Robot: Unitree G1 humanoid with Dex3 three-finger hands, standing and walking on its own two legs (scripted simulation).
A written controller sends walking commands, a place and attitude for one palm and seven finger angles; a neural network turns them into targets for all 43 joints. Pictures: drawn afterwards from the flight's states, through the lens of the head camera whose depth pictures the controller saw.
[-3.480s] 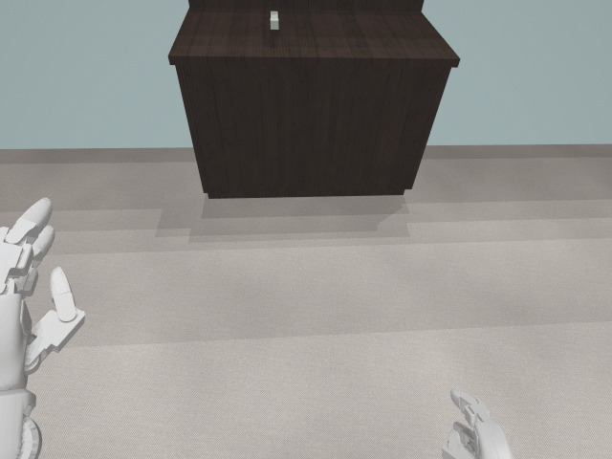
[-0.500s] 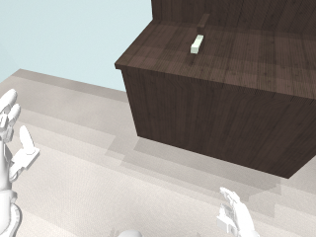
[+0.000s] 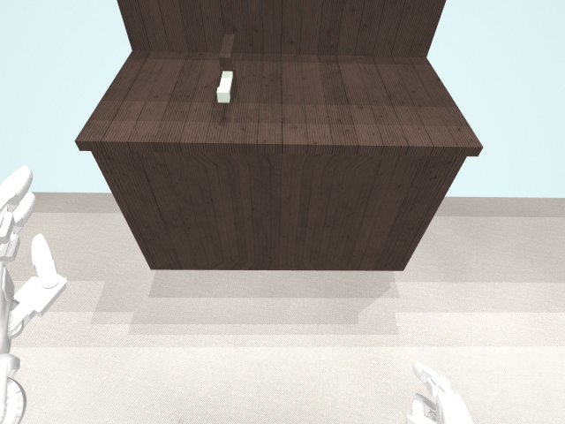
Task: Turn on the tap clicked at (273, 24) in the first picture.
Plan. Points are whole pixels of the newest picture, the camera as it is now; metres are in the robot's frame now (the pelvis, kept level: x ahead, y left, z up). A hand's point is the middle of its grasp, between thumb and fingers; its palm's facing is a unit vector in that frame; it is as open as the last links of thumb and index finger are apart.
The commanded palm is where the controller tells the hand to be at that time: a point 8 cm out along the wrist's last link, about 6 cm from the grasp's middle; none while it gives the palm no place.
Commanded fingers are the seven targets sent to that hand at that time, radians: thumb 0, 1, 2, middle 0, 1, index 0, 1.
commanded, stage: turn to face it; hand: left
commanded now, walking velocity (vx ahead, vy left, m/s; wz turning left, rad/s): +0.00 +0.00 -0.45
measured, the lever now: (223, 94) +0.82 +0.22 +0.03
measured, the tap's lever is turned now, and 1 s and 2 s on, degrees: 0 0 0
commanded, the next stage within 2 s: take the last steps up to it in 0.40 s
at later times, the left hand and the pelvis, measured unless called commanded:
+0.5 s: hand (132, 303) +0.19 +0.17 +0.17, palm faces +0.26 -0.87 -0.41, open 7.4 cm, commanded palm +0.15 +0.21 +0.18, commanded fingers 0.00 0.90 0.90 -0.20 -0.30 -0.20 -0.30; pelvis -0.06 -0.03 -0.01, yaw -11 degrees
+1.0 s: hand (146, 320) +0.18 +0.15 +0.18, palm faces +0.24 -0.86 -0.44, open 7.4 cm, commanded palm +0.14 +0.20 +0.18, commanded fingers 0.00 0.90 0.90 -0.20 -0.30 -0.20 -0.30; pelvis -0.07 -0.04 +0.01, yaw -11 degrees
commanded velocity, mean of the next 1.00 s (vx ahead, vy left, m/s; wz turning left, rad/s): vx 0.16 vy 0.07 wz -0.13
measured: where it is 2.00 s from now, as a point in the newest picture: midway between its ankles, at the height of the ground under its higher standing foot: outside the picture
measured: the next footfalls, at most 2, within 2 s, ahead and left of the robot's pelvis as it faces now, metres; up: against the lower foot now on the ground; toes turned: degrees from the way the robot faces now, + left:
right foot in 0.08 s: +0.06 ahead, -0.13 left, +0.00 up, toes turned -8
left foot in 0.44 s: +0.01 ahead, +0.10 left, +0.00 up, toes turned -6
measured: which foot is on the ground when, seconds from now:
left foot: down 0.00-0.12, up 0.14-0.42, down 0.44-0.66, up 0.68-1.00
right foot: up 0.00-0.06, down 0.08-0.46, up 0.48-0.62, down 0.64-1.00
